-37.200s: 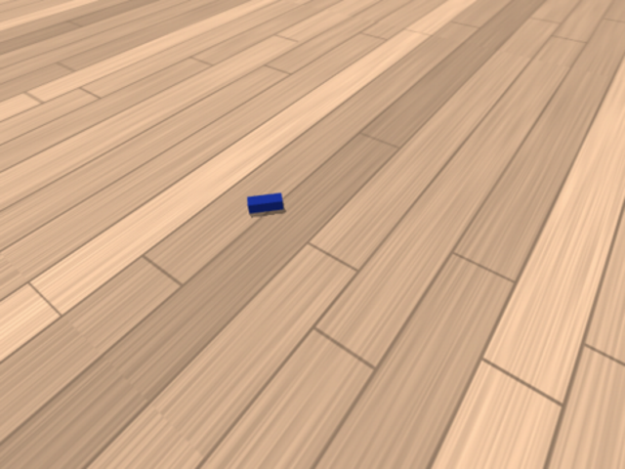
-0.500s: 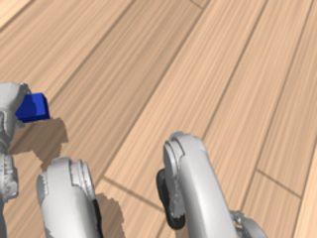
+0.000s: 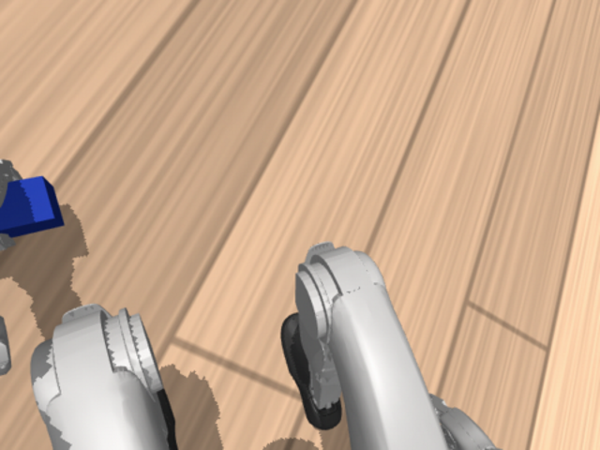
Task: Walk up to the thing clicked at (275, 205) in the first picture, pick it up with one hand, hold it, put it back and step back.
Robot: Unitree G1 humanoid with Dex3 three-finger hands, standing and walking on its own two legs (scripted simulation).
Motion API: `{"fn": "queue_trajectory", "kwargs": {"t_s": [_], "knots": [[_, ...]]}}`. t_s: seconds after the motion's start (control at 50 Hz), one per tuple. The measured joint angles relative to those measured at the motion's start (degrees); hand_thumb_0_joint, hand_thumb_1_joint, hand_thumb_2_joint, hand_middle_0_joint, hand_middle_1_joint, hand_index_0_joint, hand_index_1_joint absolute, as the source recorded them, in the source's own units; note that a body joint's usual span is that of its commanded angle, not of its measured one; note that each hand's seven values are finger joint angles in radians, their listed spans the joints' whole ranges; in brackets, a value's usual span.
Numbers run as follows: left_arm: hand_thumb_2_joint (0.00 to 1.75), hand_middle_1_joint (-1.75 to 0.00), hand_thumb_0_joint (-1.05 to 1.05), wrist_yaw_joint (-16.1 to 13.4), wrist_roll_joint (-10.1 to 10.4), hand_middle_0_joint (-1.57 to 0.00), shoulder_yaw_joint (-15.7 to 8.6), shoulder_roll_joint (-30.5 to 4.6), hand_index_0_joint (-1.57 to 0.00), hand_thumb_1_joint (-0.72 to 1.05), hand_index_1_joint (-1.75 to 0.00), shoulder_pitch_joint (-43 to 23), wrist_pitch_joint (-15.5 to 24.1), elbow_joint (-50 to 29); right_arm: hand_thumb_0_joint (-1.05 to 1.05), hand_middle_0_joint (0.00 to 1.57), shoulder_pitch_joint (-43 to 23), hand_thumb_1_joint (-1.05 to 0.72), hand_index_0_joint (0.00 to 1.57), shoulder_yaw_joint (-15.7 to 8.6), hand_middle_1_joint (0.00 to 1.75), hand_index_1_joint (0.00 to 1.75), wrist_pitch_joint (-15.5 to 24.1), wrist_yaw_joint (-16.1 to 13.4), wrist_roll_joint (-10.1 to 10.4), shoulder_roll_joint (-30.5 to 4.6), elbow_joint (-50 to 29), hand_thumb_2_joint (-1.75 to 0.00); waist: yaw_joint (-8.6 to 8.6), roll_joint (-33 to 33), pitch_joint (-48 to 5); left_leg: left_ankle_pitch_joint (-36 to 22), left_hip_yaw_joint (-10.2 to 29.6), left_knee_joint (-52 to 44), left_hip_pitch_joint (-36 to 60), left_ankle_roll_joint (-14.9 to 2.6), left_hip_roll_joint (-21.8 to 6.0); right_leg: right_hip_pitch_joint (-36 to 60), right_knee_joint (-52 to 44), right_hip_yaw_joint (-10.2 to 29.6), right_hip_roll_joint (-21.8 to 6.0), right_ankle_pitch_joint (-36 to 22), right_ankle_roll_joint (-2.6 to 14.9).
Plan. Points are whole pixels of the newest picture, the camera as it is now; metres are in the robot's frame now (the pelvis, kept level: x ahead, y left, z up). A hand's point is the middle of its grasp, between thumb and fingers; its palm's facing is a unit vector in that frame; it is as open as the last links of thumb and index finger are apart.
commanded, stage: rest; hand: left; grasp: from above
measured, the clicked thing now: out of the picture +0.45 +0.32 -0.24
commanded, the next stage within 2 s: open in 0.98 s
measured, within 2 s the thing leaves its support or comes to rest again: rests again in 0.70 s
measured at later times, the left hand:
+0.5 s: hand out of the picture +0.44 +0.31 -0.24, palm faces -0.46 -0.13 -0.88, open 9.1 cm
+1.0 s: hand out of the picture +0.44 +0.31 -0.25, palm faces -0.46 -0.14 -0.88, open 9.0 cm
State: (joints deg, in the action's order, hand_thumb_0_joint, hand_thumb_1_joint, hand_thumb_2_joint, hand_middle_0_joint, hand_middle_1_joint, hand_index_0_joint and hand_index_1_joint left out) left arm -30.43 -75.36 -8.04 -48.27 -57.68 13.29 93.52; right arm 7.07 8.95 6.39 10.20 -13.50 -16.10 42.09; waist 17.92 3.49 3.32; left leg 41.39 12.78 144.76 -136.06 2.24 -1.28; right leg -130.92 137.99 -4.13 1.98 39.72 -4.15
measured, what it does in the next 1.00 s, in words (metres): stands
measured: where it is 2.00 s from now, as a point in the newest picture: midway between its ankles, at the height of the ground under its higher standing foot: (243, 422)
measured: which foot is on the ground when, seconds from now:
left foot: down 0.00-1.00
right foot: down 0.00-1.00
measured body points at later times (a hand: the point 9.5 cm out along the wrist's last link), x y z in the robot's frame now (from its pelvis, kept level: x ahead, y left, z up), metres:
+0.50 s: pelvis +0.00 +0.00 -0.01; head +0.27 +0.11 +0.34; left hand +0.46 +0.31 -0.19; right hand +0.06 -0.26 -0.08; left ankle +0.06 +0.14 -0.27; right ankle +0.10 -0.13 -0.27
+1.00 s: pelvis +0.00 +0.01 -0.01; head +0.27 +0.12 +0.33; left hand +0.46 +0.31 -0.20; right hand +0.05 -0.25 -0.07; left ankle +0.06 +0.14 -0.27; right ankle +0.10 -0.13 -0.27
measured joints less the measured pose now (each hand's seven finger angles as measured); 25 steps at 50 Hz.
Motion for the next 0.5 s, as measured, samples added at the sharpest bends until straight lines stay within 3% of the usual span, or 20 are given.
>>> {"fn": "queue_trajectory", "kwargs": {"t_s": [0.5], "knots": [[0.47,-0.51,-0.02,-3.6,0.1,-0.76,-0.1,-3.8,-0.80,0.10,-0.45,-0.7,0.1,3.9,0.00,0.20,-2.4,-0.90,0.20,3.0,0.30,0.30,3.2,2.2,-2.2,-1.5,-1.3,-0.90,1.62,2.0,2.9,0.8,1.8,2.1,0.4,-0.17,0.0,1.2,0.5,-1.3,0.6,0.0,-0.47]]}}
